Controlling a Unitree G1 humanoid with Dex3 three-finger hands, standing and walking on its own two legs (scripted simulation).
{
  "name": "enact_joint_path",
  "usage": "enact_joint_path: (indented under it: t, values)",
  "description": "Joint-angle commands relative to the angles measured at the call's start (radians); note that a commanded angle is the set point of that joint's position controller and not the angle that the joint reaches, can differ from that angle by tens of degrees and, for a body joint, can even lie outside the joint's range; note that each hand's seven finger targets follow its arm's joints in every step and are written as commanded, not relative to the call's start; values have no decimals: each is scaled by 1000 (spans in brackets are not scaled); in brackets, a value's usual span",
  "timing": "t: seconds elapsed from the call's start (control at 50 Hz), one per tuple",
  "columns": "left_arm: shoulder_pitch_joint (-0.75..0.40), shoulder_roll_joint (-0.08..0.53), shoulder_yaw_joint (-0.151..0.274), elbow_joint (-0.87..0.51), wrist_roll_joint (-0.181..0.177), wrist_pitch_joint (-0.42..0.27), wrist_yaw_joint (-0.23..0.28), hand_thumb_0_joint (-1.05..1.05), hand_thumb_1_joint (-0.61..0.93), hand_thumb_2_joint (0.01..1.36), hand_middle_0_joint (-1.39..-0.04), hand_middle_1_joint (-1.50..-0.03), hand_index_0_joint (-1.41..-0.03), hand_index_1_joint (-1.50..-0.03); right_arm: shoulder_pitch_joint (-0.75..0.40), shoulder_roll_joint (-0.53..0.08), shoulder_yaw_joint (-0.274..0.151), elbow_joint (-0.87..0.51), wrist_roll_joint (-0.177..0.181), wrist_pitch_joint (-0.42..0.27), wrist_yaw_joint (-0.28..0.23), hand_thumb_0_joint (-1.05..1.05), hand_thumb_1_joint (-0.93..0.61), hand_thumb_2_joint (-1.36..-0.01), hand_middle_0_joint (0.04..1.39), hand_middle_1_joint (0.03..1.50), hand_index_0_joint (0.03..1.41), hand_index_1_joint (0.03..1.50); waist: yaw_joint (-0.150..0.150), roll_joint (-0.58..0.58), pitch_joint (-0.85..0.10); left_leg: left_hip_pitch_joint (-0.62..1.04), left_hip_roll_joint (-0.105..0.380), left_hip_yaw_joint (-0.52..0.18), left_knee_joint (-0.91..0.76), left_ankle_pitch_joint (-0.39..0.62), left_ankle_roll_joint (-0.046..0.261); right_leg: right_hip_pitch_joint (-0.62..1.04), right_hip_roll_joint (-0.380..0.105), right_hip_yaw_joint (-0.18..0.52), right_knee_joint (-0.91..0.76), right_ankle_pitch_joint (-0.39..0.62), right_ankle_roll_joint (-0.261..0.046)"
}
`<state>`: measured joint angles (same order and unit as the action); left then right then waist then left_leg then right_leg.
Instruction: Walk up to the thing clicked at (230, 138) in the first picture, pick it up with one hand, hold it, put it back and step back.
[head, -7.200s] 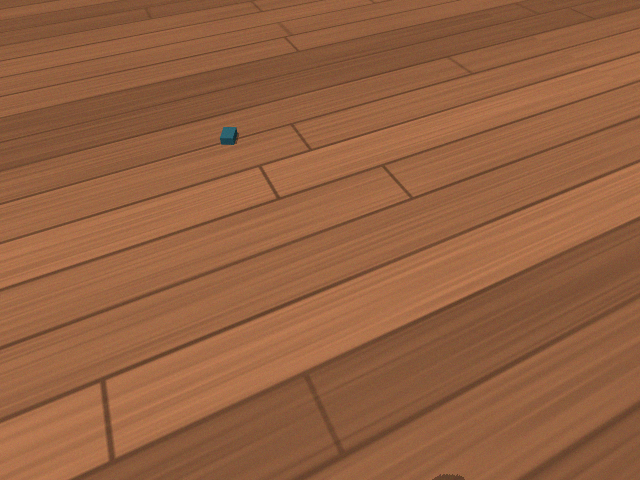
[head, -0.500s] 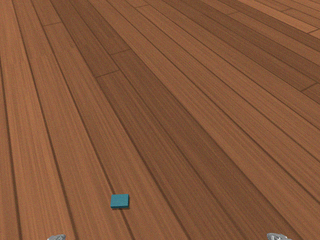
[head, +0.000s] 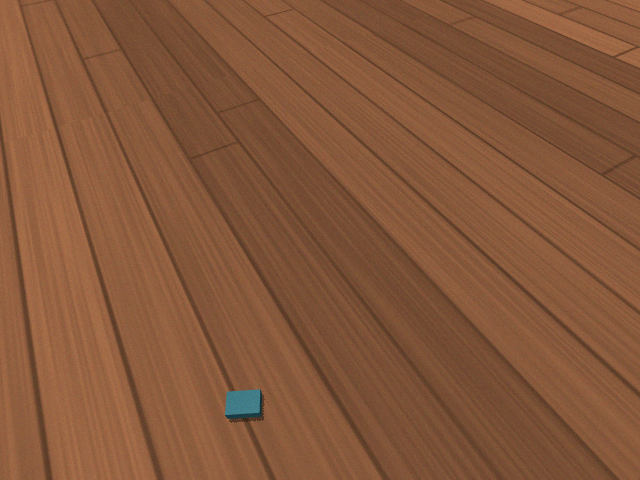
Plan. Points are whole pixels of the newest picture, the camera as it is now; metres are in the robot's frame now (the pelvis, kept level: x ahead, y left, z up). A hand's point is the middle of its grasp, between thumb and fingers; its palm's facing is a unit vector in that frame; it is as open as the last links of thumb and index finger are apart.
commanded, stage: walk up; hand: left
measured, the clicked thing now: (244, 404) +0.45 +0.26 -0.76
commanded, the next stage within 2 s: stand in 0.28 s
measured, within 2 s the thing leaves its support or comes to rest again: neither
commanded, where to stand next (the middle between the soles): +0.09 +0.04 m, yaw +1 degrees
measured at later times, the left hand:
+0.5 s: hand out of the picture +0.10 +0.25 -0.16, palm faces -0.04 -0.94 -0.34, open 7.4 cm
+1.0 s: hand out of the picture +0.07 +0.25 -0.16, palm faces -0.03 -0.94 -0.34, open 7.4 cm
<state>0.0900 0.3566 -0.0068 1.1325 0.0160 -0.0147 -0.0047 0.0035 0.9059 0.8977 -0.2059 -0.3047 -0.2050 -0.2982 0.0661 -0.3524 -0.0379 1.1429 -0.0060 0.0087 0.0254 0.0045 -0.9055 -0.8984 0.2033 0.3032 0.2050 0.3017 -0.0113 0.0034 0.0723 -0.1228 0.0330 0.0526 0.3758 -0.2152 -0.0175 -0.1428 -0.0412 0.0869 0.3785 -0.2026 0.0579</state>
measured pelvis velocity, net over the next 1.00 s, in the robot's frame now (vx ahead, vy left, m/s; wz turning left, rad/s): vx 0.00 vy -0.01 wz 0.02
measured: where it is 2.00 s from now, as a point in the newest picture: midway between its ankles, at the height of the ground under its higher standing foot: outside the picture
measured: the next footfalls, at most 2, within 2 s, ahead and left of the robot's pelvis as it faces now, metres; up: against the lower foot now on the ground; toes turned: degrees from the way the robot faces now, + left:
none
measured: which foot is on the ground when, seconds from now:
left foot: down 0.00-1.00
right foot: down 0.00-1.00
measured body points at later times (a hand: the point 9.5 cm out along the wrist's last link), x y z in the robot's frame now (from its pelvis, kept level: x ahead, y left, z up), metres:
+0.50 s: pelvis +0.00 +0.00 +0.00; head +0.02 +0.00 +0.45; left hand +0.10 +0.30 -0.13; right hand +0.08 -0.31 -0.13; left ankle -0.01 +0.13 -0.74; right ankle +0.01 -0.16 -0.74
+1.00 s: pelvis +0.00 -0.01 +0.00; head +0.02 +0.00 +0.45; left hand +0.07 +0.30 -0.13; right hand +0.08 -0.31 -0.13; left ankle -0.01 +0.13 -0.74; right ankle +0.01 -0.16 -0.74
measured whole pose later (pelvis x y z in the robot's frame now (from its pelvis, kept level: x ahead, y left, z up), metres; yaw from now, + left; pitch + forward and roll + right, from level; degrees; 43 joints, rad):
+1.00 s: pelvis +0.00 -0.01 +0.00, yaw +1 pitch -2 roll +0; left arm 0.11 0.36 -0.01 1.12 0.01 0.00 -0.01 0.00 0.91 0.90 -0.21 -0.30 -0.20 -0.30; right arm 0.07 -0.34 -0.03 1.15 -0.01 0.00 0.02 0.00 -0.91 -0.90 0.20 0.30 0.21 0.30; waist -0.01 -0.01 0.06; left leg -0.12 0.04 0.03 0.33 -0.19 -0.03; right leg -0.12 -0.04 0.06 0.32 -0.17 0.05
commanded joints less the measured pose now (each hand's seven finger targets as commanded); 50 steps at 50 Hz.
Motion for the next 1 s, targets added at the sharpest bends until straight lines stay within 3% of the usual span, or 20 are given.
enact_joint_path:
  t: [0.0, 0.24, 0.26, 0.44, 0.82, 0.92, 0.98]
  values:
    - [-46, 218, 48, -66, -6, -28, 20, 0, 900, 900, -200, -300, -200, -300, -49, -216, -36, -74, -1, -23, -16, 0, -900, -900, 200, 300, 200, 300, 1, -15, -123, 62, 86, -70, -59, 111, 40, -13, -59, 19, -51, 177, -63]
    - [-50, 214, 49, -78, -5, -25, 21, 0, 900, 900, -200, -300, -200, -300, -32, -213, -37, -77, -3, -21, -18, 0, -900, -900, 200, 300, 200, 300, -2, -8, -101, 45, 88, -67, -73, 108, 37, -8, -57, 22, -44, 199, -65]
    - [-50, 225, 51, -74, -13, -20, 23, 0, 900, 900, -200, -300, -200, -300, -43, -203, -30, -74, 0, -22, -21, 0, -900, -900, 200, 300, 200, 300, 1, -51, -82, 30, 100, -89, -86, 155, 32, -9, -65, 18, -59, 208, -60]
    - [-36, 214, 48, -75, -12, -15, 18, 0, 900, 900, -200, -300, -200, -300, -47, -210, -28, -65, 0, -31, -24, 0, -900, -900, 200, 300, 200, 300, 2, 13, -138, 70, 102, -79, -82, 218, 27, 38, -75, 20, -68, 247, -59]
    - [-22, 213, 43, -70, -8, -15, 17, 0, 900, 900, -200, -300, -200, -300, -40, -212, -25, -55, -2, -26, -22, 0, -900, -900, 200, 300, 200, 300, 3, 1, -93, 44, 98, -88, -98, 95, 29, -6, -74, 17, -109, 138, -59]
    - [-18, 218, 43, -72, -7, -16, 16, 0, 900, 900, -200, -300, -200, -300, -32, -212, -25, -55, -3, -29, -21, 0, -900, -900, 200, 300, 200, 300, 1, -7, -117, 55, 103, -92, -93, 146, 28, 14, -76, 11, -93, 171, -65]
    - [-13, 216, 44, -72, -10, -14, 14, 0, 900, 900, -200, -300, -200, -300, -29, -213, -22, -55, -3, -29, -22, 0, -900, -900, 200, 300, 200, 300, 5, 6, -97, 36, 96, -91, -104, 86, 27, 4, -76, 18, -105, 133, -63]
